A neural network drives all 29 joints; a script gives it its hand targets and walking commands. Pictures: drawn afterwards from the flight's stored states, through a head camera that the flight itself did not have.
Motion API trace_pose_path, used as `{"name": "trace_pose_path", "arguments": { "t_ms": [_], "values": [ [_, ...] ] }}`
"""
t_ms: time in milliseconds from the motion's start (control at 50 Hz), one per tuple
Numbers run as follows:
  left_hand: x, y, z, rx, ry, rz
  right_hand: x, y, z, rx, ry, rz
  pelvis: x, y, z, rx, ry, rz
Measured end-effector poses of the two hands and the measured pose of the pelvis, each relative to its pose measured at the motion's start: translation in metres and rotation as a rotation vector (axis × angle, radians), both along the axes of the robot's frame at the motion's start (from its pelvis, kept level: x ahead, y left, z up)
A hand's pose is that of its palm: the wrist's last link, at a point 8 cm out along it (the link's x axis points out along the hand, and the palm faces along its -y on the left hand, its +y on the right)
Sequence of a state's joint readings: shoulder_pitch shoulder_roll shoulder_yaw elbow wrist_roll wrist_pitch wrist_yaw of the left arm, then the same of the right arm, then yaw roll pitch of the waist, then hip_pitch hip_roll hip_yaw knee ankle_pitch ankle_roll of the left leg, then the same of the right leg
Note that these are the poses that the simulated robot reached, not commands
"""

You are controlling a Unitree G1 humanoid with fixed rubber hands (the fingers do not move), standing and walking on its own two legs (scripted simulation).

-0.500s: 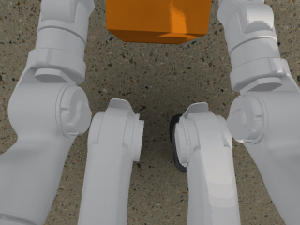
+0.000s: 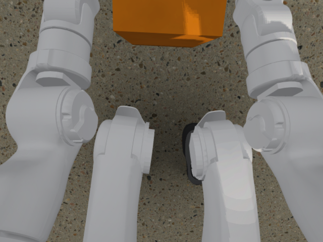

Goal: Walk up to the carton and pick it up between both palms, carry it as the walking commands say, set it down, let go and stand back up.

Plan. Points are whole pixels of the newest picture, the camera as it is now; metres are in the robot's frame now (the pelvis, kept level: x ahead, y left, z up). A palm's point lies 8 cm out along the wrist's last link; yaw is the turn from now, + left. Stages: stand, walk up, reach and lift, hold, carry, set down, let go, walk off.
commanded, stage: set down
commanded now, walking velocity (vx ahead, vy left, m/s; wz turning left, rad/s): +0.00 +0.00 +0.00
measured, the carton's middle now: out of the picture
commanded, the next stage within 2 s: let go in 1.68 s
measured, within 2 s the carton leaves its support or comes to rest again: neither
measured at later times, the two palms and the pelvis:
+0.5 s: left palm out of the picture +0.57 +0.19 -0.14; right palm out of the picture +0.58 -0.12 -0.13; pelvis -0.01 +0.00 +0.01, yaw +0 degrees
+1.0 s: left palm out of the picture +0.57 +0.20 +0.01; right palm out of the picture +0.58 -0.13 +0.01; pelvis -0.02 +0.01 +0.13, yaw +0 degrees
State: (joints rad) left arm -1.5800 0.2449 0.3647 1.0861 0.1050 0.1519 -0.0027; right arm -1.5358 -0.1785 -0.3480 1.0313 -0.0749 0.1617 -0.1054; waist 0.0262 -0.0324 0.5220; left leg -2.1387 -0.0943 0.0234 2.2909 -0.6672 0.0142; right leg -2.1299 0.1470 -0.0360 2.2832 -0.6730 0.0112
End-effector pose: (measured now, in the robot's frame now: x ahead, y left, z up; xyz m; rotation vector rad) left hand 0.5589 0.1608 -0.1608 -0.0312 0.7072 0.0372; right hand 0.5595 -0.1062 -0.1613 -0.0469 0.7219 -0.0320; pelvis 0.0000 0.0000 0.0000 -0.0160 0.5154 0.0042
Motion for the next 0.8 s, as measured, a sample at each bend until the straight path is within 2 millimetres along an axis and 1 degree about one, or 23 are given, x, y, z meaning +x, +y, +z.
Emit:
{"name": "trace_pose_path", "arguments": {
  "t_ms": [120,220,320,380,480,540,580,680,740,800],
  "values": [
    [0.0,0.005,-0.004,0.06,0.025,0.0,0.003,-0.003,-0.001,-0.017,0.001,-0.008,0.001,0.003,0.005,-0.011,0.018,0.0],
    [-0.001,0.02,-0.01,0.092,0.035,0.038,0.007,-0.019,-0.002,-0.043,-0.007,-0.035,0.001,0.003,0.009,-0.005,0.036,0.001],
    [0.002,0.031,-0.008,0.099,0.017,0.058,0.008,-0.033,0.001,-0.065,-0.023,-0.038,-0.001,0.004,0.007,0.003,0.036,-0.003],
    [0.004,0.034,-0.002,0.094,-0.004,0.069,0.009,-0.033,0.007,-0.055,-0.041,-0.035,-0.003,0.004,0.006,0.002,0.03,-0.006],
    [0.008,0.028,0.018,0.076,-0.036,0.06,0.015,-0.019,0.025,-0.037,-0.069,-0.022,-0.009,0.004,0.01,0.002,0.022,-0.001],
    [0.012,0.031,0.039,0.08,-0.062,0.074,0.019,-0.014,0.043,-0.041,-0.09,-0.026,-0.012,0.004,0.017,-0.001,0.013,0.003],
    [0.013,0.035,0.055,0.085,-0.073,0.086,0.02,-0.012,0.058,-0.043,-0.096,-0.033,-0.012,0.005,0.026,-0.002,0.008,0.006],
    [0.012,0.044,0.085,0.096,-0.059,0.091,0.021,-0.01,0.084,-0.032,-0.081,-0.054,-0.013,0.006,0.055,-0.01,0.013,0.008],
    [0.011,0.043,0.101,0.102,-0.067,0.079,0.018,-0.01,0.097,-0.026,-0.082,-0.06,-0.013,0.007,0.072,-0.017,0.018,0.011],
    [0.011,0.04,0.116,0.097,-0.076,0.079,0.014,-0.016,0.111,-0.045,-0.087,-0.065,-0.014,0.007,0.086,-0.021,0.018,0.011]
  ]
}}
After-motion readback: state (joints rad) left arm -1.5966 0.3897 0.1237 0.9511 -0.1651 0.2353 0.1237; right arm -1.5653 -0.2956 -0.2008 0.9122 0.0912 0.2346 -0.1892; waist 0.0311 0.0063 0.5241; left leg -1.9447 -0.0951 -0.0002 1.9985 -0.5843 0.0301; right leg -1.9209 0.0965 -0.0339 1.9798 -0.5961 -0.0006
